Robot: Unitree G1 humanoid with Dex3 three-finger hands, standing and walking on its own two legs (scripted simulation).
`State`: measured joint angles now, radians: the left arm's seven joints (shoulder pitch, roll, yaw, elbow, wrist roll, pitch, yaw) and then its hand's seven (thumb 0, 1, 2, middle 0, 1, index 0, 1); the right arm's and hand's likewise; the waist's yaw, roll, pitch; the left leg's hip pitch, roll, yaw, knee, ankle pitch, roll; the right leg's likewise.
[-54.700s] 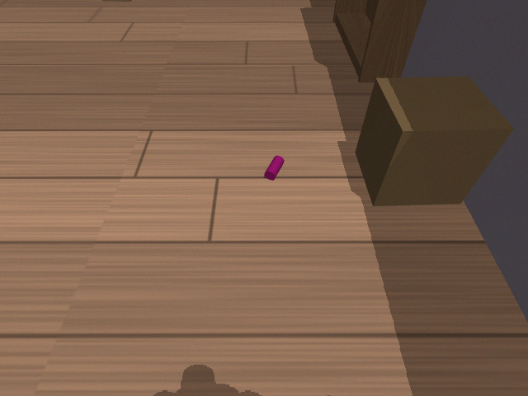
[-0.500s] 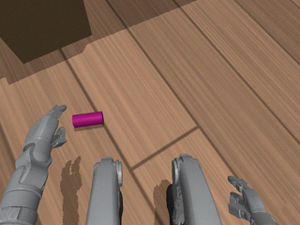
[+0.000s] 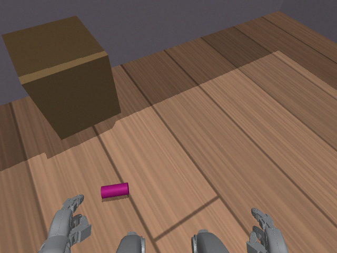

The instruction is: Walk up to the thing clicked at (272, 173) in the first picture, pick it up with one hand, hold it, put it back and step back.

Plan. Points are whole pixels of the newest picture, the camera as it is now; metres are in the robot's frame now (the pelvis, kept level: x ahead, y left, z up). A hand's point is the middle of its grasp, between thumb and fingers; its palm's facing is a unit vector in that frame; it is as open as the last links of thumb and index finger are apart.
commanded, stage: home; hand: left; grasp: from above
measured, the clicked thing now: (115, 190) +0.50 +0.24 -0.63
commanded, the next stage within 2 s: none
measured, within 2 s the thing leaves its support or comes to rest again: neither
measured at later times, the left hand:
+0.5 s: hand (77, 242) +0.18 +0.18 +0.00, palm faces +0.07 -0.98 -0.20, open 7.4 cm
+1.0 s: hand (78, 244) +0.18 +0.18 +0.00, palm faces +0.06 -0.98 -0.20, open 7.4 cm
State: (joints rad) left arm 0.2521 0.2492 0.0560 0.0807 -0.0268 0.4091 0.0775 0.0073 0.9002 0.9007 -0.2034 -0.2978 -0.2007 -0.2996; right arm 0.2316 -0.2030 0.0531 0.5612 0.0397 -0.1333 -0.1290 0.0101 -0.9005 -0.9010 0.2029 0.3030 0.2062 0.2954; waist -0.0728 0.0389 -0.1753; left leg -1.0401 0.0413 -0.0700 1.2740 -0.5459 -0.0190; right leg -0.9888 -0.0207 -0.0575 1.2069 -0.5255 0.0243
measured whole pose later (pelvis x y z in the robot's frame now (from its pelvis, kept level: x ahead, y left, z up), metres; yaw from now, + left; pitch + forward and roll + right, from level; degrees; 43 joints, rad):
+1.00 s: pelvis +0.02 +0.00 +0.05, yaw +1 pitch +9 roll -3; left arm 0.50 0.22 0.03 -0.12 -0.05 0.46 0.01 0.01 0.90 0.90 -0.20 -0.30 -0.20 -0.30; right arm 0.30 -0.22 0.03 0.56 0.01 -0.25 -0.18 0.01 -0.90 -0.90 0.20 0.30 0.21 0.30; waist -0.04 0.05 -0.15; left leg -0.69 0.04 -0.05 1.01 -0.48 -0.02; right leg -0.64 -0.02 -0.05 0.94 -0.46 0.03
